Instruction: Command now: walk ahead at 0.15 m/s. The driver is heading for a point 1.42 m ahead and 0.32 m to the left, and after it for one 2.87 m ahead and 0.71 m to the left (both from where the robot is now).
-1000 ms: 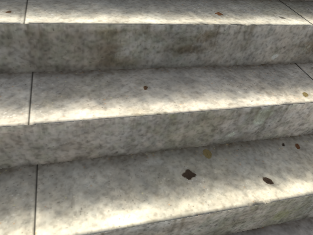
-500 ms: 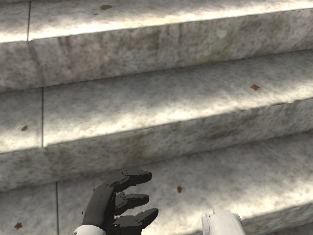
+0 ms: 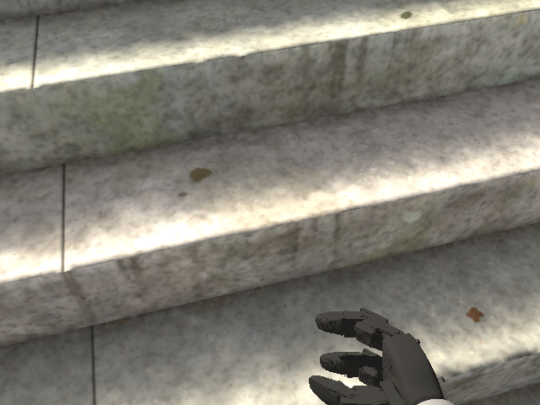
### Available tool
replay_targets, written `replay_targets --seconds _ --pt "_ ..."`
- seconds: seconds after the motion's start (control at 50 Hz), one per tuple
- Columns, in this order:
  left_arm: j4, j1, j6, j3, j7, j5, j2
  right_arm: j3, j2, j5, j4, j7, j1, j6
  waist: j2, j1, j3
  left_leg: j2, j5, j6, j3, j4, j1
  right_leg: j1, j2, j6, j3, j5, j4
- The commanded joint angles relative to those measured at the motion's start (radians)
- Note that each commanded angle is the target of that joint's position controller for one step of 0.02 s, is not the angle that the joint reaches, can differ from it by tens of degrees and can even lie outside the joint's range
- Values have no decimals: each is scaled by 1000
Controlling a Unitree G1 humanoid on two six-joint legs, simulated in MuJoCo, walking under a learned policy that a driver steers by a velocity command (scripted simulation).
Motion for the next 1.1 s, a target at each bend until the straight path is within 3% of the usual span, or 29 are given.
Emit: replay_targets --seconds 0.02,0.04,0.06,0.08,0.12,0.14,0.16,0.2,0.26,0.3,0.32,0.4,0.42,0.46,0.48,0.5,0.52,0.54,0.56,0.58,0.62,0.64,0.74,0.94,0.96,1.0,1.02,1.06,1.1 --pt "-40 93 -28 60 19 13 234 -118 -282 -23 104 20 284 19 -65 -82 -244 5 402 70 -129 -323 517 137 -101 -119 30 1302 304" --pt "-25 155 -26 48 9 32 141 -136 -288 -17 123 10 312 59 118 -57 -297 131 281 172 -423 -574 675 -79 -19 -91 42 853 466" --pt "-25 82 -19 41 -2 20 102 -152 -302 -49 131 -7 375 102 267 -136 -298 254 30 281 -790 -954 715 -245 112 -54 95 50 848" --pt "-75 -47 -11 51 -18 -9 60 -163 -313 -61 147 -12 316 99 215 -109 -222 276 -65 270 -922 -1063 612 -384 158 1 251 -196 1306" --pt "-169 -133 5 22 -12 0 -36 -158 -212 -1 175 -10 151 71 115 -10 16 210 -166 134 -609 -918 386 -609 136 -12 314 -150 1510" --pt "-174 -103 2 31 9 11 2 -150 -150 13 210 -5 155 62 30 22 53 177 -122 81 -477 -841 344 -625 112 -25 286 -76 1477" --pt "-184 -100 -10 44 20 10 53 -144 -111 6 257 -2 208 57 12 22 53 151 -69 63 -408 -832 365 -634 120 -40 282 -56 1482" --pt "-198 -76 -20 41 23 4 59 -137 -81 -14 314 -2 285 43 77 25 28 161 7 81 -406 -866 454 -705 158 -62 310 -10 1591" --pt "-199 -49 -14 32 23 -7 41 -138 -98 -16 331 -8 326 40 72 45 -5 150 112 103 -329 -879 536 -782 159 -48 319 32 1562" --pt "-206 -53 -1 27 30 7 43 -139 -124 -16 325 -18 324 44 86 58 -22 121 113 106 -243 -880 538 -765 130 -9 272 77 1429" --pt "-229 -99 0 21 34 23 38 -135 -111 -25 328 -27 334 45 101 48 -32 130 131 111 -255 -908 543 -766 102 13 256 64 1367" --pt "-252 -120 19 31 50 14 60 -158 -179 -25 301 -75 376 56 128 2 -62 190 115 169 -375 -925 634 -816 32 99 224 47 1286" --pt "-262 -122 24 18 54 15 42 -166 -210 -2 286 -86 355 70 133 13 -62 164 116 163 -343 -960 643 -767 24 115 150 -75 1088" --pt "-269 -203 39 -5 54 -15 1 -172 -215 6 260 -106 358 107 124 -32 -48 135 -7 97 -301 -1007 614 -531 35 121 49 -421 564" --pt "-226 -158 49 3 50 -27 13 -185 -246 19 272 -108 391 122 107 -34 -22 134 -155 83 -288 -982 570 -405 59 114 -15 -344 386" --pt "-165 -126 62 22 50 -19 33 -179 -210 10 311 -85 460 106 114 -53 -26 149 -184 95 -269 -1012 481 -201 110 80 -47 -233 341" --pt "-125 -31 61 26 37 -2 35 -177 -194 9 330 -67 452 95 116 -19 22 107 -187 79 -226 -919 422 -124 63 42 61 -88 271" --pt "-135 -7 48 27 24 29 79 -170 -149 5 342 -49 447 83 -7 -16 46 7 -141 8 -119 -675 333 -78 -71 -2 275 -31 185" --pt "-155 -35 31 15 31 72 68 -167 -110 28 364 -45 537 87 -251 -63 -14 29 -104 -27 -113 -725 424 -190 -189 -148 494 -317 52" --pt "-164 -98 19 5 33 60 16 -178 -158 25 387 -50 523 100 -167 -59 42 52 -2 -53 -129 -731 545 -299 -161 -175 487 -491 3" --pt "-161 -179 18 28 49 14 77 -177 -172 10 405 -58 472 115 -68 -68 130 11 20 -63 -87 -922 662 -391 -56 -97 304 -501 20" --pt "-152 -162 14 35 50 7 94 -180 -190 3 415 -57 463 114 -44 -48 149 4 42 -70 -89 -964 676 -373 -33 -71 257 -445 34" --pt "-94 -73 8 35 43 8 89 -182 -210 7 454 -33 475 103 -40 -12 88 4 115 -41 -89 -1048 716 -210 18 -55 174 -224 86" --pt "-73 -80 9 29 38 6 97 -167 -200 5 489 -36 505 99 12 -9 47 18 214 -39 -77 -1061 773 -157 26 -60 135 -5 142" --pt "-57 -41 13 44 41 -4 134 -174 -224 13 491 -37 516 98 0 -2 5 -14 52 -17 -44 -1012 773 -137 37 -87 137 -232 141" --pt "-65 -41 14 75 43 -17 222 -192 -285 19 456 -36 476 87 -47 2 83 -2 -238 37 -75 -950 618 -223 -29 -158 262 -659 89" --pt "-91 -84 7 75 46 -16 217 -183 -270 13 423 -35 437 72 -67 -9 131 15 -227 59 -96 -928 556 -283 -64 -180 314 -676 83" --pt "-151 -183 -16 74 44 -12 190 -169 -235 0 403 -35 471 44 -28 -56 111 47 -148 97 -139 -956 630 -400 -61 -177 304 -552 134" --pt "-241 -355 -48 54 31 -16 131 -182 -294 1 411 -39 591 29 126 -133 88 131 -255 152 -299 -1077 870 -698 52 -98 126 -359 353"
Keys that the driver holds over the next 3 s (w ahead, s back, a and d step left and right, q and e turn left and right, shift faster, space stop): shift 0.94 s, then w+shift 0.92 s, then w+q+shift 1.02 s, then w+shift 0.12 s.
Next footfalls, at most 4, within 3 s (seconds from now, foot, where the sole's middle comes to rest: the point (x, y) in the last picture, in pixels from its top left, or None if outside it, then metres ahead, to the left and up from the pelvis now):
0.52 right None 0.22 -0.12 -0.62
1.40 right None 0.30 -0.18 -0.62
1.70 left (299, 336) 0.53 -0.02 -0.43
2.06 right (403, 157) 0.84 -0.24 -0.25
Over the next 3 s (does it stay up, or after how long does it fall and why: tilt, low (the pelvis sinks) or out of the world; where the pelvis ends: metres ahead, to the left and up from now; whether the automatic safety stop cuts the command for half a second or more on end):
stays up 1.27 0.12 0.80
